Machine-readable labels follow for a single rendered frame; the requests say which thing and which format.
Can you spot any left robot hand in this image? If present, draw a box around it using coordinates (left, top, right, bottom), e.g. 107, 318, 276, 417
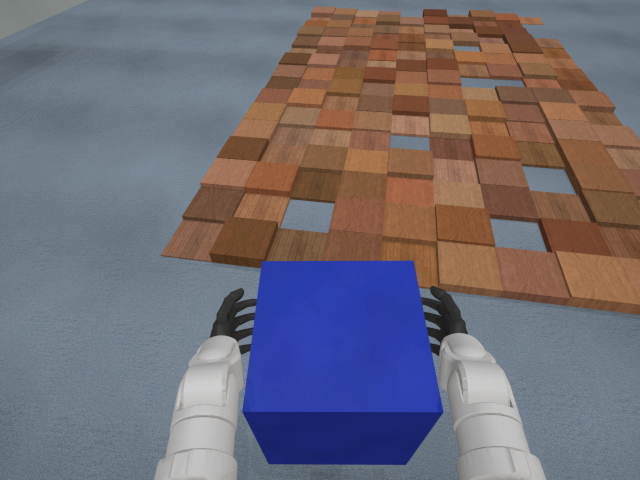
210, 288, 257, 355

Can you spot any right robot hand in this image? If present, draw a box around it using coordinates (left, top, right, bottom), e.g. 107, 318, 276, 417
421, 286, 468, 356

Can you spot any left robot forearm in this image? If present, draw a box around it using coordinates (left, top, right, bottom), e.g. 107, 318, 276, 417
154, 335, 244, 480

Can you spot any carton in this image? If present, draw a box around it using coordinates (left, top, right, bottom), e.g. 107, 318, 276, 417
242, 261, 443, 465

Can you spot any right robot forearm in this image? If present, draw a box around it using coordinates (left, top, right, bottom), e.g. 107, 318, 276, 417
439, 333, 546, 480

